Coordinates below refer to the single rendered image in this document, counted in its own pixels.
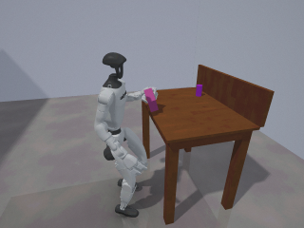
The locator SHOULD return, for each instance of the left robot hand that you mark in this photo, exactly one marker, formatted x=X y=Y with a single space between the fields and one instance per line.
x=154 y=89

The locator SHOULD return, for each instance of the table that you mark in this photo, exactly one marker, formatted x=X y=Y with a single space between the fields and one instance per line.
x=229 y=109

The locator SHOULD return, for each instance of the robot right forearm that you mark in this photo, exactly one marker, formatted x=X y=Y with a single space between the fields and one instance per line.
x=114 y=145

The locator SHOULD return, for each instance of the robot left foot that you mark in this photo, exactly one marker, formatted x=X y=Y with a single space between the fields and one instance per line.
x=120 y=181

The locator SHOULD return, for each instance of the robot left forearm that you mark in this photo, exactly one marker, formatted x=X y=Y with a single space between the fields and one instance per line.
x=133 y=96

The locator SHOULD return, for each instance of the robot right upper arm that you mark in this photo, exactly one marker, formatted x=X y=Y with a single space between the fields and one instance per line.
x=104 y=101

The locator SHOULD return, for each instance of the left robot thigh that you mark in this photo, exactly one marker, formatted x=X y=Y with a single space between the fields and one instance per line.
x=135 y=145

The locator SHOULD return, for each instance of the right robot hand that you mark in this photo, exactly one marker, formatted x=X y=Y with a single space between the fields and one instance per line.
x=129 y=161

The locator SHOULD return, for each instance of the sponge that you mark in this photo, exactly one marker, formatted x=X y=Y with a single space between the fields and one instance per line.
x=151 y=99

